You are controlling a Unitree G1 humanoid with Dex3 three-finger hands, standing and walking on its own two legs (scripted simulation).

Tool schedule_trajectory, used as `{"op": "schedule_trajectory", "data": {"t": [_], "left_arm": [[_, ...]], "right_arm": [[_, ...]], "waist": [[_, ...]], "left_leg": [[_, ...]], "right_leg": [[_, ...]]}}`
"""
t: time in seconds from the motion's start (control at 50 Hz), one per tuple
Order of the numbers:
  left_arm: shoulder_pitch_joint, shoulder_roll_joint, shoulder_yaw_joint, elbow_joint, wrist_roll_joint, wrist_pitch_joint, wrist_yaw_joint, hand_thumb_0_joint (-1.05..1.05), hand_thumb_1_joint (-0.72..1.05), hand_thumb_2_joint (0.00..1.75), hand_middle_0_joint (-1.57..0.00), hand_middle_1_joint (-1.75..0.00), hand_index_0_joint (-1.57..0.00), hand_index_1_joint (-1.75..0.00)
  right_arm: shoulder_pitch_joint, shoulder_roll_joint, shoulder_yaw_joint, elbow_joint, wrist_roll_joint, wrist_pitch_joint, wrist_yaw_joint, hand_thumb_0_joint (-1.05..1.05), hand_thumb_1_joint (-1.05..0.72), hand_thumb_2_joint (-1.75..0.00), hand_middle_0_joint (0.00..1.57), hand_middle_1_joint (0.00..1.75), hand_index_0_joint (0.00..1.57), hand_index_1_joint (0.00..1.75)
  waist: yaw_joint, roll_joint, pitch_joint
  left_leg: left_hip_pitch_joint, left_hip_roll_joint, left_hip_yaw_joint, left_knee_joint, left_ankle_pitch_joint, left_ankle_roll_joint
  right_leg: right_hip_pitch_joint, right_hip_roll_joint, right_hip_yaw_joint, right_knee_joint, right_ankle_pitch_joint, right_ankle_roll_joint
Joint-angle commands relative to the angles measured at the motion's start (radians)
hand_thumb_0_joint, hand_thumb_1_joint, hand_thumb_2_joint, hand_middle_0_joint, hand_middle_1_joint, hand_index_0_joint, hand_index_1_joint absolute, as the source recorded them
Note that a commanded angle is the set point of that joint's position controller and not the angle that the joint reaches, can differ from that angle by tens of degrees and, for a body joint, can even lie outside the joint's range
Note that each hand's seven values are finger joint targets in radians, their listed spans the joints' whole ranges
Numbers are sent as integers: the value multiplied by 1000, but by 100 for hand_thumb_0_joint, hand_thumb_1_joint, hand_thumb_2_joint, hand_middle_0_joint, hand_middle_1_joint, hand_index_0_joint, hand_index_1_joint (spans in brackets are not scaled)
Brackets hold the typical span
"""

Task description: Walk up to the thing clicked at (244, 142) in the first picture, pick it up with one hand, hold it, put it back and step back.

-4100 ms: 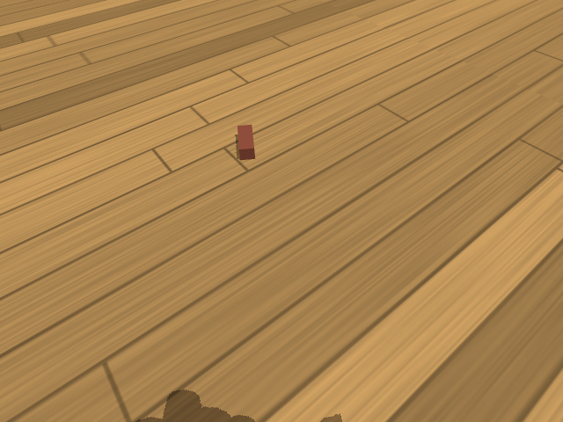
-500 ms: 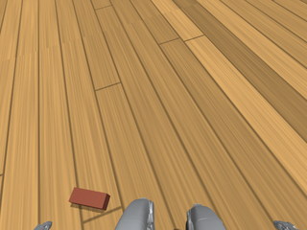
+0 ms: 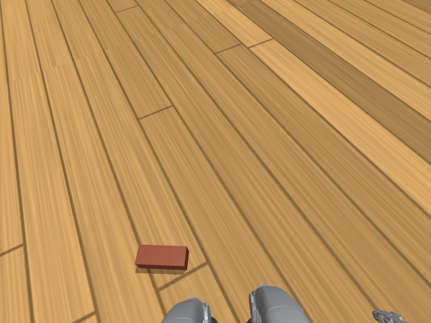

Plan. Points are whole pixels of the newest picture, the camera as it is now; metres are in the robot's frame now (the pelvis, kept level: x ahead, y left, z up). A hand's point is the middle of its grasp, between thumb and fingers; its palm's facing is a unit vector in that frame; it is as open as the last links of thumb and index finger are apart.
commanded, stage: walk up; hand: left
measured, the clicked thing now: (162, 257) +0.43 +0.27 -0.70
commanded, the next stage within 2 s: none
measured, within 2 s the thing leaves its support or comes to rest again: neither
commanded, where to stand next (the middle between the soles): +0.04 +0.09 m, yaw -8 degrees
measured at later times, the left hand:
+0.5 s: hand out of the picture +0.00 +0.47 -0.13, palm faces -0.08 -0.89 -0.45, open 7.3 cm
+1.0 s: hand out of the picture +0.13 +0.36 -0.11, palm faces -0.21 -0.90 -0.37, open 7.3 cm
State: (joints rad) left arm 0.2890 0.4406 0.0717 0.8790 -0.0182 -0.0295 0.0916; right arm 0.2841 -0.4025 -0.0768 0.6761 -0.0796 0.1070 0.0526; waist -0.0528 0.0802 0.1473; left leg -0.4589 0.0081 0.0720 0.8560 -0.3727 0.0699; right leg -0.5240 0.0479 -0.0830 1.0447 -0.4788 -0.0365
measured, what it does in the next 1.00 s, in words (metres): steps to the left: right foot, then left foot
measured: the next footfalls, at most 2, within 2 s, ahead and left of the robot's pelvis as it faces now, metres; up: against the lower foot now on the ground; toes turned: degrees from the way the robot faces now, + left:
right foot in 0.04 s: +0.05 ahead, -0.07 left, +0.00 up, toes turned -5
left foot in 0.34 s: -0.05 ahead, +0.30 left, +0.00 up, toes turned -4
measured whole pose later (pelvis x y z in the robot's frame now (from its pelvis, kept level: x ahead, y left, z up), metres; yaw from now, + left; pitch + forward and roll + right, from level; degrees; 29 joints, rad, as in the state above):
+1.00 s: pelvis -0.03 +0.13 +0.02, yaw -11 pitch -2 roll +0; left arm 0.15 0.37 0.04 0.89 0.00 -0.03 -0.02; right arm 0.28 -0.43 -0.04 0.91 0.01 -0.04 -0.02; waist -0.02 0.02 0.13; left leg -0.43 0.03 -0.03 1.05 -0.51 0.03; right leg -0.33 -0.01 0.00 0.68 -0.31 -0.02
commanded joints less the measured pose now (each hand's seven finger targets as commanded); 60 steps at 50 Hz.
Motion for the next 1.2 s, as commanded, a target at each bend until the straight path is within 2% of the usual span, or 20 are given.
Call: {"op": "schedule_trajectory", "data": {"t": [0.0,0.04,0.06,0.18,0.24,0.3,0.34,0.36,0.42,0.64,0.74,0.78,0.8,0.84,0.86,0.94,1.02,1.08,1.12,1.18], "left_arm": [[245,209,68,-31,18,-37,39,0,90,90,-20,-30,-20,-30],[164,332,102,-104,44,-38,49,0,90,90,-20,-30,-20,-30],[97,380,112,-133,46,-38,62,0,90,90,-20,-30,-20,-30],[-35,258,82,-138,58,-42,29,0,90,90,-20,-30,-20,-30],[-106,275,86,-143,94,-24,-6,0,90,90,-20,-30,-20,-30],[-31,198,73,-91,79,22,-32,0,90,90,-20,-30,-20,-30],[-105,128,40,-113,54,21,-28,0,90,90,-20,-30,-20,-30],[-227,210,48,-104,61,7,-34,0,90,90,-20,-30,-20,-30],[-2,205,67,32,33,10,-76,0,90,90,-20,-30,-20,-30],[-165,181,64,-38,46,20,-138,0,90,90,-20,-30,-20,-30],[-152,134,43,-29,33,0,-138,0,90,90,-20,-30,-20,-30],[17,146,55,37,30,-7,-119,0,90,90,-20,-30,-20,-30],[69,207,76,49,36,-13,-110,0,90,90,-20,-30,-20,-30],[88,330,96,13,24,-16,-96,0,90,90,-20,-30,-20,-30],[48,297,87,-4,15,-15,-95,0,90,90,-20,-30,-20,-30],[-95,198,42,-34,25,-15,-79,0,90,90,-20,-30,-20,-30],[-156,187,21,-29,17,-13,-71,0,90,90,-20,-30,-20,-30],[-190,137,2,-38,-11,6,-69,0,90,90,-20,-30,-20,-30],[-151,151,11,22,-12,27,-60,0,90,90,-20,-30,-20,-30],[-103,132,8,78,2,15,-69,0,90,90,-20,-30,-20,-30]], "right_arm": [[-64,-184,-62,-118,14,-10,-11,0,-90,-90,20,30,20,30],[21,-165,-61,-118,9,-4,-20,0,-90,-90,20,30,20,30],[-24,-229,-85,-136,3,7,-33,0,-90,-90,20,30,20,30],[67,-228,-107,-12,47,-9,-4,0,-90,-90,20,30,20,30],[87,-206,-85,45,75,-29,-5,0,-90,-90,20,30,20,30],[217,-212,-88,152,48,-78,-44,0,-90,-90,20,30,20,30],[64,-400,-96,96,45,-110,-61,0,-90,-90,20,30,20,30],[-68,-408,-87,91,55,-129,-63,0,-90,-90,20,30,20,30],[-102,-336,-62,132,42,-170,-81,0,-90,-90,20,30,20,30],[121,-307,-64,206,54,-206,-86,0,-90,-90,20,30,20,30],[79,-290,-41,176,57,-186,-75,0,-90,-90,20,30,20,30],[51,-250,-20,160,73,-172,-75,0,-90,-90,20,30,20,30],[82,-195,2,147,81,-171,-78,0,-90,-90,20,30,20,30],[29,-204,-6,118,95,-169,-93,0,-90,-90,20,30,20,30],[14,-240,-18,134,92,-167,-99,0,-90,-90,20,30,20,30],[111,-204,-2,208,95,-166,-85,0,-90,-90,20,30,20,30],[74,-163,0,236,91,-158,-77,0,-90,-90,20,30,20,30],[14,-252,-27,226,63,-164,-83,0,-90,-90,20,30,20,30],[-120,-312,-28,198,81,-162,-71,0,-90,-90,20,30,20,30],[-219,-240,2,205,77,-148,-71,0,-90,-90,20,30,20,30]], "waist": [[101,18,-179],[63,-178,-176],[74,-175,-208],[27,-218,-155],[28,-404,-154],[-16,-78,-125],[0,104,54],[1,-4,184],[74,16,66],[-19,76,1],[12,130,-69],[101,62,-172],[126,-83,-232],[159,-283,-247],[140,-174,-187],[48,-204,-114],[36,-248,-157],[21,-69,-187],[54,73,-190],[109,33,-167]], "left_leg": [[3,143,-204,-45,335,40],[-362,16,-174,321,-232,-89],[-300,49,-284,487,-267,-60],[-59,-31,-183,522,-30,-82],[121,-4,1,85,-212,-100],[321,-61,29,-312,-132,-102],[54,441,-839,-659,-718,122],[-112,490,-948,-733,-800,192],[51,294,-525,-551,-478,66],[433,318,-346,-529,1,130],[314,242,-117,-371,455,96],[224,180,-37,-132,544,46],[84,134,-20,58,419,10],[-163,-27,-123,358,-242,-28],[-169,5,-182,408,-240,-32],[-21,44,-104,162,-110,-48],[172,25,-36,-150,76,-64],[297,138,-233,-311,438,-10],[92,343,-505,-439,300,181],[63,212,-304,-349,227,70]], "right_leg": [[375,-113,133,-551,239,-29],[514,-503,650,-546,502,-225],[342,-614,785,-599,448,-330],[33,-256,318,-568,-164,-146],[-8,-186,248,-583,-356,-110],[-112,-93,174,-185,-343,-72],[-380,-9,249,81,-58,13],[-319,-77,309,102,15,21],[-186,-58,262,83,131,26],[-210,-76,195,-114,81,34],[115,-54,29,-367,110,10],[410,-12,-2,-528,263,-9],[567,-65,135,-537,255,-32],[580,-447,711,-688,320,-280],[525,-442,633,-657,387,-298],[284,-282,283,-555,602,-211],[205,-263,217,-439,787,-169],[62,-177,187,-305,447,-45],[218,-55,105,-139,-41,1],[282,-86,115,-379,133,-13]]}}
